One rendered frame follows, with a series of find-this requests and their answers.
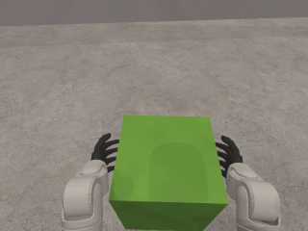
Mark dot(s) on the carton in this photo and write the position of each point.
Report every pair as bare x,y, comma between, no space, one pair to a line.
167,175

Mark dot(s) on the right robot hand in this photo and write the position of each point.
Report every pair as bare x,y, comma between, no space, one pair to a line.
233,154

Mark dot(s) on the left robot hand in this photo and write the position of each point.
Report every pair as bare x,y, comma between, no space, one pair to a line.
100,152

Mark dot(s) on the robot right forearm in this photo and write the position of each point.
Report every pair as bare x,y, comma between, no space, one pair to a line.
258,206

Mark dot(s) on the robot left forearm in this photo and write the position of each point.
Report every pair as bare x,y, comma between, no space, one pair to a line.
82,199

